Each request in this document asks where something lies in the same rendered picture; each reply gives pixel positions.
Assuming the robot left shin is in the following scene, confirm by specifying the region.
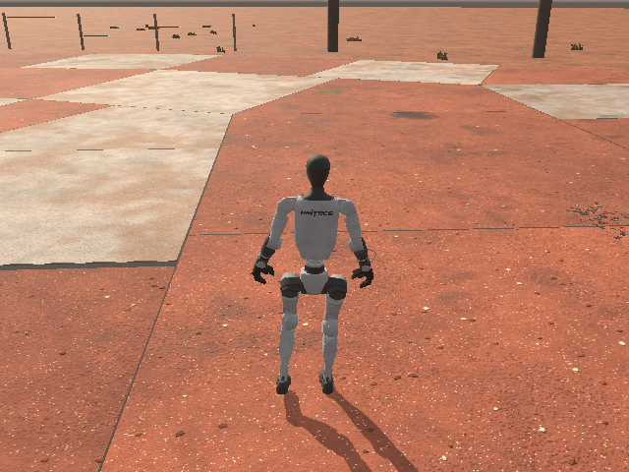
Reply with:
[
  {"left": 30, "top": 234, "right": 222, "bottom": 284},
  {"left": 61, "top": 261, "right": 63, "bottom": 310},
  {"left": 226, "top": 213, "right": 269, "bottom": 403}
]
[{"left": 279, "top": 313, "right": 295, "bottom": 382}]

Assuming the robot right foot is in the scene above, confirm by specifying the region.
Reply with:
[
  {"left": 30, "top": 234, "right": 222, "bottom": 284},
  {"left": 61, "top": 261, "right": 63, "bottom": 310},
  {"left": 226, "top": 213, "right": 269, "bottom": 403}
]
[{"left": 318, "top": 370, "right": 333, "bottom": 394}]

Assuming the left robot hand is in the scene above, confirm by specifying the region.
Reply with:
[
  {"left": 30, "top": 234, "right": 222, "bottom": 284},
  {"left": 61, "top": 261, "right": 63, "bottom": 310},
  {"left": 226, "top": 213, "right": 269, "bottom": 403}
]
[{"left": 252, "top": 263, "right": 274, "bottom": 284}]

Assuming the left robot forearm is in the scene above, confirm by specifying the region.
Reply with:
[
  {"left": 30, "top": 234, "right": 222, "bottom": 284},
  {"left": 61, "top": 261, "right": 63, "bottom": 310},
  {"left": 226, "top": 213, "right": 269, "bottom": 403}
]
[{"left": 256, "top": 234, "right": 275, "bottom": 268}]

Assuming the right robot forearm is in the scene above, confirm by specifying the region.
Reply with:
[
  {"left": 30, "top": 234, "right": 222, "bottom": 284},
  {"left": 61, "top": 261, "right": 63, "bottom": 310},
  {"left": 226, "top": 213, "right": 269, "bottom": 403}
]
[{"left": 354, "top": 236, "right": 372, "bottom": 271}]

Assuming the robot left upper arm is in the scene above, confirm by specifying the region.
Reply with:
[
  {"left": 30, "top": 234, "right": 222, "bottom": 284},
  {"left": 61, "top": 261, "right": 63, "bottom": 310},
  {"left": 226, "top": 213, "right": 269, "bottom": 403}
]
[{"left": 266, "top": 197, "right": 297, "bottom": 250}]

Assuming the robot right upper arm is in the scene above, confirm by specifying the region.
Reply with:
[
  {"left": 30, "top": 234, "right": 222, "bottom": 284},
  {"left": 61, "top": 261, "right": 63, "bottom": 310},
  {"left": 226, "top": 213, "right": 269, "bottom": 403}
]
[{"left": 337, "top": 198, "right": 364, "bottom": 252}]

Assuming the right robot hand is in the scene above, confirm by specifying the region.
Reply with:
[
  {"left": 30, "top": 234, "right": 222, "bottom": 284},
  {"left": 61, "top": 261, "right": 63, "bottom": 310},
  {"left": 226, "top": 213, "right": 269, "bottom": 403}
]
[{"left": 351, "top": 268, "right": 373, "bottom": 288}]

